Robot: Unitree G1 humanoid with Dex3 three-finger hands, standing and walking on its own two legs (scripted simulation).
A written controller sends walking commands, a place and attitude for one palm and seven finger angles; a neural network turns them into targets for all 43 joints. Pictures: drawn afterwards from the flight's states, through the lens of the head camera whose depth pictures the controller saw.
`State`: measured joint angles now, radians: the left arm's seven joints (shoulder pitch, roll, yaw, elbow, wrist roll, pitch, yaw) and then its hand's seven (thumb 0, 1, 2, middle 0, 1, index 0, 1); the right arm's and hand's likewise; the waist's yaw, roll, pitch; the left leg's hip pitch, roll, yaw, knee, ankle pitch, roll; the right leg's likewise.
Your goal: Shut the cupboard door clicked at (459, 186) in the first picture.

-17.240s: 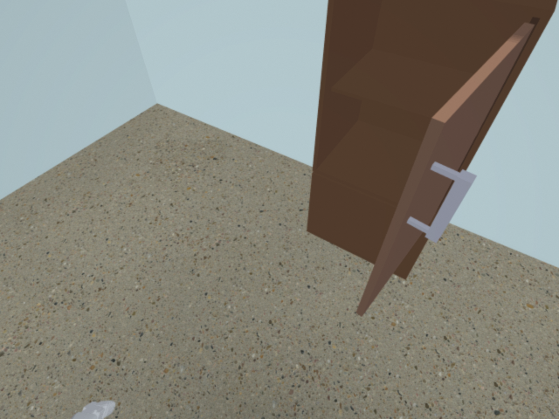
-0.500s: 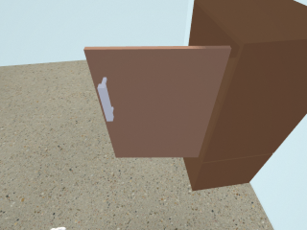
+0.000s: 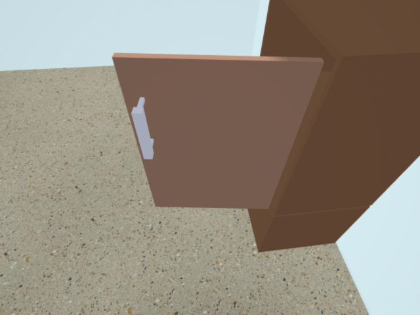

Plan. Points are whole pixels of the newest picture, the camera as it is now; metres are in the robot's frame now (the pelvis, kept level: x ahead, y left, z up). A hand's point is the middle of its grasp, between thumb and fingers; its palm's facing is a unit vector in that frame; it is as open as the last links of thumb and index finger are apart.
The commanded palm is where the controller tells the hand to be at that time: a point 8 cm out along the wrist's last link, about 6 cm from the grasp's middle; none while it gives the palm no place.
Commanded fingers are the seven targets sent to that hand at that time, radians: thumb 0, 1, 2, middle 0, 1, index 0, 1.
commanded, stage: look again from close up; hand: left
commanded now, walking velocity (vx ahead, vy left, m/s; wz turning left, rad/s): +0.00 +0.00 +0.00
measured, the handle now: (145, 129) +0.51 +0.19 +0.05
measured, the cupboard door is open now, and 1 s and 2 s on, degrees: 82 82 82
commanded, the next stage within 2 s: shuffle to correct the standing spot in 0.30 s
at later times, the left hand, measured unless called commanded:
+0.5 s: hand out of the picture +0.08 +0.25 -0.16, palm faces -0.01 -0.95 -0.31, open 7.4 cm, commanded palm none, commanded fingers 0.00 0.90 0.90 -0.20 -0.30 -0.20 -0.30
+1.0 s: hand out of the picture +0.03 +0.17 -0.19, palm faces +0.03 -0.99 -0.12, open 7.4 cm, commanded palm none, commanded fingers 0.00 0.90 0.90 -0.20 -0.30 -0.20 -0.30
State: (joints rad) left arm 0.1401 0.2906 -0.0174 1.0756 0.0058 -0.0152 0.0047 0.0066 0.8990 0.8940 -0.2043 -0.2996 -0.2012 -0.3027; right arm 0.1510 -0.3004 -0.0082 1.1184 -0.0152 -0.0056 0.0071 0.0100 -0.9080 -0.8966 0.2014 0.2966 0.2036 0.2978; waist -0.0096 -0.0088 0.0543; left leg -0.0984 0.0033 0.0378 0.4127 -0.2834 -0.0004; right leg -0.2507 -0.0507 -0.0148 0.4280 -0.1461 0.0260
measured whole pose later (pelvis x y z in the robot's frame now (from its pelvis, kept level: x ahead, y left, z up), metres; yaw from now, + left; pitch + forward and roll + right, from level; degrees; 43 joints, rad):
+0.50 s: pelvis +0.01 +0.01 +0.00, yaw +0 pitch -2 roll +0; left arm 0.15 0.32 -0.01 1.10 0.01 0.00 0.02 0.01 0.90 0.89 -0.20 -0.30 -0.20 -0.30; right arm 0.12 -0.30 0.00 1.13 -0.02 -0.01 0.00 0.01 -0.91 -0.90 0.20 0.30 0.20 0.30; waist 0.01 -0.02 0.03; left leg -0.06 -0.01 0.04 0.37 -0.28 0.02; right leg -0.21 -0.06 -0.01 0.39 -0.14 0.05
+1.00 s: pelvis +0.05 +0.02 -0.01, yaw -1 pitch -2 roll -1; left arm 0.30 0.14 0.00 1.11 0.01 0.01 0.04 0.01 0.90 0.89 -0.20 -0.30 -0.20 -0.30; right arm 0.24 -0.13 -0.02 1.15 0.00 -0.01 -0.05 0.01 -0.91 -0.90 0.20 0.30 0.20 0.30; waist 0.01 -0.05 0.07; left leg -0.09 0.02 0.09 0.51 -0.38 0.03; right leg -0.20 -0.04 0.00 0.50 -0.26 0.04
